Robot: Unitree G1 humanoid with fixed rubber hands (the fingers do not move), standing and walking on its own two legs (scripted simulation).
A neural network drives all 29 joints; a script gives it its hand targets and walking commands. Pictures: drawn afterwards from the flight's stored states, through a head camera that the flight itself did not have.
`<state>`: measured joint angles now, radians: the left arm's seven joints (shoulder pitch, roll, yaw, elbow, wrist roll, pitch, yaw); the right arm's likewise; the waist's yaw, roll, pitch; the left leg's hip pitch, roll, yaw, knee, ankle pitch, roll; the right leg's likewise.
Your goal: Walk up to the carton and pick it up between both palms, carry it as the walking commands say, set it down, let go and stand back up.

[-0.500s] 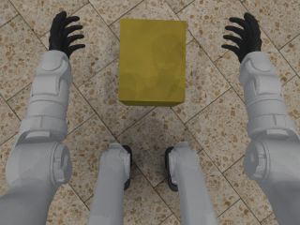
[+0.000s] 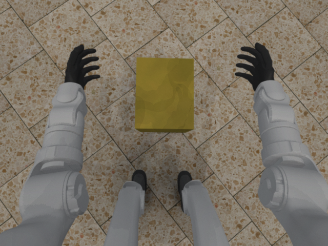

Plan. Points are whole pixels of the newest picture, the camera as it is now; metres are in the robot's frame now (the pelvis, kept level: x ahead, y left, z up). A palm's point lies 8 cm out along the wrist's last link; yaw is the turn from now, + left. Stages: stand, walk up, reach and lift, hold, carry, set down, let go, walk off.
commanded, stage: let go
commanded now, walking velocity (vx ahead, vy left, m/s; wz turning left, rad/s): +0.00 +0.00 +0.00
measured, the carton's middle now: (164, 99) +0.54 -0.02 -0.54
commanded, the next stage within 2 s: stand in 1.16 s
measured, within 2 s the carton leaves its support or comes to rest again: neither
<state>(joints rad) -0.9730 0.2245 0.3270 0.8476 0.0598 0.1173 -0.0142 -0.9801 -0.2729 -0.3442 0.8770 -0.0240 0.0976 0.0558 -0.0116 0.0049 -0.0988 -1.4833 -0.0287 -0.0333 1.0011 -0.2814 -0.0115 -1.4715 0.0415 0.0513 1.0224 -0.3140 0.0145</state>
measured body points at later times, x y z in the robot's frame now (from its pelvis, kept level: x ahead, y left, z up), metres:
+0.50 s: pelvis +0.05 +0.00 +0.08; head +0.22 +0.00 +0.50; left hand +0.35 +0.23 -0.02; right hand +0.35 -0.23 -0.02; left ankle +0.07 +0.12 -0.63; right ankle +0.06 -0.12 -0.63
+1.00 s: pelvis +0.07 +0.00 +0.11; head +0.09 +0.01 +0.56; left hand +0.24 +0.24 +0.03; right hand +0.25 -0.22 +0.04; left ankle +0.07 +0.12 -0.63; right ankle +0.06 -0.12 -0.63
